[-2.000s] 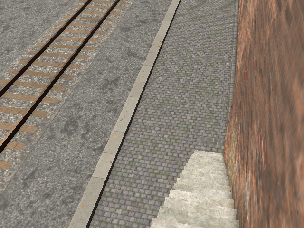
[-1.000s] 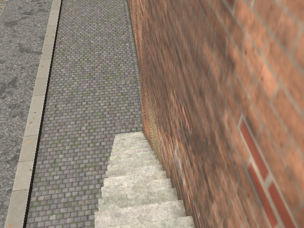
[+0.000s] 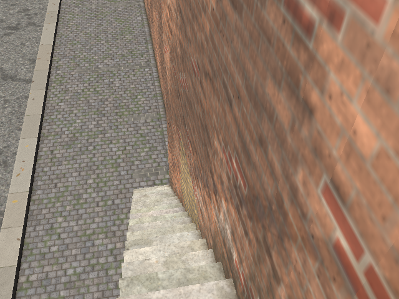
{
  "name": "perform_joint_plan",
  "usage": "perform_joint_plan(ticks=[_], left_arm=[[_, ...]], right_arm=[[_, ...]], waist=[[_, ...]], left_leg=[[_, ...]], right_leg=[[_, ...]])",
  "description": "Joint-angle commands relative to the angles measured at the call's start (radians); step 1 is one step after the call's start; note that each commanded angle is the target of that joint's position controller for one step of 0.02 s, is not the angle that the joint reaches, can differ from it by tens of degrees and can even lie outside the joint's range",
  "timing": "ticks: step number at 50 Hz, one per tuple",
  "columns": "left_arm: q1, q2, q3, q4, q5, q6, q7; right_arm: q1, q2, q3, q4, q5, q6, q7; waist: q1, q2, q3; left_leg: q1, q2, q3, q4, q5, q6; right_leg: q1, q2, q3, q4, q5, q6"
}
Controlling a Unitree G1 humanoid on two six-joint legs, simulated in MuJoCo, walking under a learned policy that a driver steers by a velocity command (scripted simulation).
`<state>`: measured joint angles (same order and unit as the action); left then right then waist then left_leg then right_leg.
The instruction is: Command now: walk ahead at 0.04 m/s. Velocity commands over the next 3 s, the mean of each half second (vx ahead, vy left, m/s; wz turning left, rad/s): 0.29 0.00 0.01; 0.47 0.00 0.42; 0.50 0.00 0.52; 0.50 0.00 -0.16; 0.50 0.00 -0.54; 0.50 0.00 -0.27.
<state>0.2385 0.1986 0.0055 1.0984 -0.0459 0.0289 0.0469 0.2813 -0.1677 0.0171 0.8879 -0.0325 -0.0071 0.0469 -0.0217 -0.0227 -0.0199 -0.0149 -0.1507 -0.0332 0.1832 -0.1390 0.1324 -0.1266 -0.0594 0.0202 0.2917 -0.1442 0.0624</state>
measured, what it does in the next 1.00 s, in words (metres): goes down: right foot, then left foot 0.21 m lower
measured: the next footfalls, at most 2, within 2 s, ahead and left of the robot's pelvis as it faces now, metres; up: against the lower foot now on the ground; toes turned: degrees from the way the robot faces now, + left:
right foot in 0.48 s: +0.12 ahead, -0.17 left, +0.00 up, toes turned -7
left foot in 0.88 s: +0.22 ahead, -0.02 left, -0.22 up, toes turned +5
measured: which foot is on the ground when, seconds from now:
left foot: down 0.00-0.54, up 0.56-0.86, down 0.88-1.00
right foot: down 0.00-0.06, up 0.08-0.46, down 0.48-0.88, up 0.90-1.00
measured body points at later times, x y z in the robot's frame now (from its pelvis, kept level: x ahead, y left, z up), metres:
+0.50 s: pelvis +0.08 -0.05 -0.03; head +0.05 -0.07 +0.42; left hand +0.14 +0.21 -0.16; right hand +0.06 -0.32 -0.18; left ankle -0.03 +0.03 -0.75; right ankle +0.08 -0.16 -0.75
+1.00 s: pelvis +0.22 -0.07 -0.25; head +0.27 -0.06 +0.20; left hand +0.20 +0.18 -0.40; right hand +0.31 -0.31 -0.39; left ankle +0.18 -0.02 -0.97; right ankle +0.22 -0.19 -0.78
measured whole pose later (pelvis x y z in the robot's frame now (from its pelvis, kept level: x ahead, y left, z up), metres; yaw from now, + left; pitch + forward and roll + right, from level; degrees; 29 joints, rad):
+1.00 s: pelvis +0.22 -0.07 -0.25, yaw +10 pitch +0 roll -1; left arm 0.29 0.19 0.05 1.00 0.01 -0.09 0.06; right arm 0.26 -0.25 -0.04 0.88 -0.04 0.02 0.02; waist -0.01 0.03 0.11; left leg -0.27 -0.14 -0.04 0.69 -0.39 0.19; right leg -0.76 -0.06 -0.04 1.73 -0.54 -0.03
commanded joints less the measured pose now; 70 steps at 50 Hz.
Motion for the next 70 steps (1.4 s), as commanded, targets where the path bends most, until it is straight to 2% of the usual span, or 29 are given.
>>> perform_joint_plan(ticks=[1,7,11,20,24,25,27,29,35,38,40,43,45,46,47,49,50,51,52,54,55,57,60,63,66,67,68,69,70], left_arm=[[0.034,0.086,0.011,-0.021,0.005,-0.001,0.003],[-0.050,0.122,0.020,-0.060,0.028,-0.015,-0.009],[-0.106,0.132,0.024,-0.089,0.042,-0.033,-0.020],[-0.022,0.140,0.043,-0.022,0.046,-0.045,-0.021],[0.106,0.119,0.031,-0.021,0.052,-0.089,-0.008],[0.115,0.156,0.050,-0.042,0.053,-0.128,-0.005],[0.205,0.181,0.067,-0.032,0.043,-0.188,0.019],[0.192,0.162,0.066,-0.043,0.032,-0.177,0.024],[0.235,0.024,0.042,-0.016,-0.011,-0.179,0.065],[0.131,-0.027,0.021,-0.049,-0.049,-0.173,0.083],[0.129,-0.021,0.016,-0.038,-0.072,-0.165,0.065],[0.129,0.031,0.042,-0.057,-0.011,-0.120,0.062],[0.000,0.071,0.066,-0.141,0.048,-0.113,0.024],[0.120,0.039,0.051,-0.204,0.039,-0.139,0.030],[0.217,0.128,0.065,-0.152,0.046,-0.152,0.032],[0.211,0.155,0.097,-0.094,0.095,-0.132,-0.012],[0.224,0.058,0.058,-0.165,0.071,-0.106,-0.012],[0.124,0.035,0.028,-0.244,0.045,-0.092,-0.001],[-0.004,0.101,0.044,-0.259,0.047,-0.082,0.009],[0.125,0.107,0.061,-0.168,0.063,-0.073,0.013],[0.129,0.144,0.076,-0.182,0.036,-0.086,0.003],[0.058,0.076,0.043,-0.218,0.073,-0.118,-0.018],[0.027,0.047,0.041,-0.290,0.001,-0.094,0.018],[0.285,0.134,0.081,-0.222,-0.016,-0.064,0.019],[0.415,0.241,0.098,-0.198,0.007,-0.049,0.001],[0.482,0.246,0.081,-0.137,0.031,-0.045,-0.018],[0.503,0.189,0.054,-0.109,0.004,-0.033,-0.028],[0.516,0.311,0.098,-0.080,-0.006,-0.041,-0.012],[0.449,0.244,0.070,-0.113,-0.028,-0.040,-0.009]], right_arm=[[0.040,-0.105,-0.021,-0.032,-0.001,-0.021,-0.001],[0.037,-0.178,-0.062,-0.039,-0.006,-0.022,-0.003],[0.083,-0.211,-0.093,-0.027,-0.010,-0.017,-0.011],[0.093,-0.198,-0.080,0.009,-0.045,-0.004,-0.027],[0.004,-0.186,-0.075,-0.024,-0.027,0.011,-0.015],[0.000,-0.197,-0.079,-0.012,-0.057,-0.008,-0.022],[0.049,-0.109,-0.064,-0.022,-0.036,-0.004,-0.036],[0.010,-0.111,-0.055,-0.008,-0.059,0.012,-0.040],[-0.096,-0.072,-0.050,-0.041,-0.077,0.011,-0.005],[-0.086,0.007,-0.016,-0.059,-0.036,0.020,0.017],[-0.096,-0.008,-0.005,-0.066,-0.012,0.027,0.010],[0.068,-0.086,-0.031,0.012,-0.030,0.019,-0.002],[0.267,-0.190,-0.074,0.025,-0.019,0.010,-0.024],[0.247,-0.333,-0.105,0.008,-0.028,0.024,-0.025],[0.189,-0.279,-0.100,-0.026,-0.004,0.039,-0.015],[0.188,-0.221,-0.083,-0.023,-0.014,0.034,-0.028],[0.218,-0.205,-0.082,-0.002,0.027,0.000,-0.053],[0.085,-0.200,-0.079,-0.003,0.040,-0.001,-0.043],[0.012,-0.171,-0.068,-0.031,0.033,-0.006,-0.037],[0.014,-0.115,-0.046,0.041,0.037,-0.031,-0.032],[0.023,-0.064,-0.025,0.066,0.046,-0.038,-0.028],[0.054,-0.077,-0.026,0.065,0.047,-0.046,-0.044],[0.138,-0.117,-0.038,0.086,0.009,-0.019,-0.075],[0.055,-0.123,-0.040,0.064,0.004,0.006,-0.032],[0.082,-0.067,-0.040,0.047,-0.004,0.025,-0.024],[0.257,0.023,-0.032,0.082,0.019,0.040,-0.009],[0.279,0.020,-0.031,0.094,-0.002,0.045,0.000],[0.222,-0.027,-0.027,0.028,-0.002,0.042,-0.003],[0.059,-0.093,-0.044,-0.004,-0.059,0.050,-0.005]], waist=[[-0.014,0.059,0.013],[-0.041,0.098,0.138],[-0.034,0.052,0.144],[-0.010,0.058,0.146],[0.046,0.070,0.127],[0.043,0.069,0.157],[0.034,-0.165,0.076],[0.046,-0.073,0.155],[0.015,0.058,0.033],[-0.045,0.070,0.117],[-0.035,-0.052,0.086],[-0.057,-0.029,0.112],[-0.190,0.239,0.085],[-0.073,0.339,-0.103],[-0.057,0.144,-0.134],[-0.049,0.027,-0.100],[0.024,0.083,-0.090],[0.052,0.142,-0.068],[0.044,0.072,0.061],[0.075,0.119,0.046],[0.055,0.189,0.094],[0.015,0.055,0.077],[-0.065,0.188,0.172],[0.013,0.133,0.108],[0.084,-0.142,0.036],[-0.006,-0.234,0.002],[-0.013,-0.236,0.036],[0.020,-0.400,0.008],[0.050,-0.236,0.118]], left_leg=[[0.053,0.287,-0.212,-0.026,0.223,-0.131],[-0.014,0.323,-0.328,-0.109,-0.355,-0.009],[0.032,0.373,-0.343,-0.088,-0.360,0.078],[-0.072,0.348,-0.221,0.144,0.065,0.141],[-0.227,0.295,-0.212,0.271,0.220,0.096],[-0.182,0.316,-0.259,0.388,0.173,0.072],[-0.293,0.119,-0.096,0.738,-0.071,-0.047],[-0.608,0.096,-0.048,0.864,-0.425,-0.067],[-0.511,0.160,0.001,0.628,0.428,-0.068],[-0.144,0.074,0.102,0.433,0.929,-0.127],[-0.061,0.086,0.094,0.354,0.930,-0.129],[-0.072,0.148,0.059,0.055,0.825,-0.062],[0.301,0.243,-0.117,0.339,1.324,0.091],[0.520,0.439,-0.345,0.562,1.295,0.198],[0.475,0.489,-0.348,0.502,0.959,0.195],[0.315,0.400,-0.388,0.572,0.696,0.207],[0.147,0.532,-0.496,0.476,0.876,0.232],[-0.046,0.500,-0.574,0.344,0.513,0.213],[-0.275,0.407,-0.576,0.302,0.322,0.198],[-0.355,0.223,-0.396,0.460,0.288,0.132],[-0.371,0.144,-0.275,0.525,0.233,0.062],[-0.448,0.104,-0.279,0.581,-0.101,0.016],[-0.324,0.077,-0.381,0.675,-0.141,0.066],[-0.547,0.019,-0.383,0.954,-0.242,0.056],[-0.750,-0.109,-0.263,1.541,-0.943,0.060],[-0.981,-0.109,-0.144,1.858,-0.980,0.058],[-1.116,-0.052,-0.144,1.886,-0.796,0.041],[-1.212,-0.008,-0.074,1.936,-0.731,-0.037],[-1.233,0.052,-0.098,1.874,-0.584,-0.055]], right_leg=[[-0.098,-0.063,0.063,-0.006,-0.010,-0.046],[-0.309,-0.034,-0.016,0.234,-0.095,-0.098],[-0.459,-0.065,-0.003,0.372,-0.107,-0.118],[-0.390,-0.040,-0.036,0.568,-0.120,-0.085],[-0.100,-0.001,-0.103,0.350,-0.115,-0.068],[-0.172,-0.099,0.078,0.316,0.050,-0.086],[-0.008,-0.183,0.224,0.009,0.096,-0.124],[0.054,-0.289,0.329,-0.015,0.114,-0.171],[-0.056,-0.119,-0.063,0.426,-0.181,-0.025],[-0.515,-0.027,-0.228,0.558,-0.394,0.002],[-0.508,-0.026,-0.245,0.645,-0.393,-0.075],[-0.392,-0.060,-0.248,1.065,-0.194,-0.142],[-0.907,0.108,-0.299,1.750,-0.720,-0.141],[-1.069,0.024,-0.074,1.694,-0.606,-0.125],[-1.067,-0.040,0.003,1.448,-0.453,-0.105],[-1.099,-0.025,-0.004,1.552,-0.503,-0.092],[-1.017,-0.075,0.050,1.209,-0.081,-0.052],[-0.860,-0.086,0.060,0.987,0.085,-0.023],[-0.681,-0.082,0.062,0.880,0.066,0.007],[-0.473,-0.021,0.014,0.795,0.270,-0.020],[-0.447,-0.001,-0.054,0.619,0.281,-0.028],[-0.230,0.028,-0.053,0.338,0.536,-0.023],[-0.179,-0.070,0.054,-0.074,0.428,-0.016],[0.145,-0.108,0.032,0.021,0.651,0.015],[0.321,-0.234,0.132,0.140,0.585,-0.010],[0.422,-0.282,0.095,0.381,0.529,0.026],[0.394,-0.340,0.198,0.404,0.469,0.056],[0.343,-0.529,0.574,0.136,-0.034,-0.168],[0.182,-0.436,0.524,0.006,-0.575,-0.159]])
Over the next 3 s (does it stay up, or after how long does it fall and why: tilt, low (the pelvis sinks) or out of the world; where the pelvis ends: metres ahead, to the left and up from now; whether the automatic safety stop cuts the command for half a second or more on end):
stays up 0.98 0.11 -0.96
